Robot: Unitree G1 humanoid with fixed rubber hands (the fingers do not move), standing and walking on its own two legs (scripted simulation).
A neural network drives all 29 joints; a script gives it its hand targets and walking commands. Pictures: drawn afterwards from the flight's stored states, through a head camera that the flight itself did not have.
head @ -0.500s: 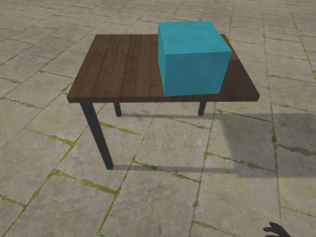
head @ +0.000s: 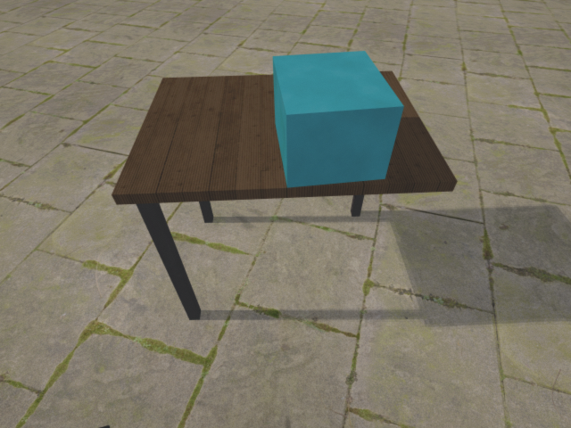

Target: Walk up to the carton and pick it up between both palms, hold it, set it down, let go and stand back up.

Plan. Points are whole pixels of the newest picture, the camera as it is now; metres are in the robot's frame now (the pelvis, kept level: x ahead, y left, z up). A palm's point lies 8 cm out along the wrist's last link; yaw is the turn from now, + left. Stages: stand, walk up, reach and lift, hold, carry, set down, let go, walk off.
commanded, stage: walk up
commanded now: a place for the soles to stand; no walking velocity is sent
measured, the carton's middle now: (327, 116) +0.83 -0.09 +0.02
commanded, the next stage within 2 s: none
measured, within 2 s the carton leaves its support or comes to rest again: neither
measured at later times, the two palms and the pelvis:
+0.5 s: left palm out of the picture +0.14 +0.29 -0.09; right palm out of the picture +0.12 -0.41 -0.12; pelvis +0.07 -0.06 -0.02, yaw -3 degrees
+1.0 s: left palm (171, 290) +0.40 +0.24 -0.09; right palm out of the picture +0.25 -0.44 -0.09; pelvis +0.25 -0.08 -0.02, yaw -2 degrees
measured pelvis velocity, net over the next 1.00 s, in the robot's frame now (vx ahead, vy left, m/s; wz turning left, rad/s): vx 0.25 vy -0.08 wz -0.04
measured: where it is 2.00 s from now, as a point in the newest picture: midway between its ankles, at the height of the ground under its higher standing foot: (327, 410)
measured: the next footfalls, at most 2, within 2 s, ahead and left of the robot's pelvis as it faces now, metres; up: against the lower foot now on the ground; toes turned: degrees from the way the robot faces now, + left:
right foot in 0.40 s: +0.14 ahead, -0.19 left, +0.00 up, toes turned -5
left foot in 0.72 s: +0.26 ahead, +0.07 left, +0.00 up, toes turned +2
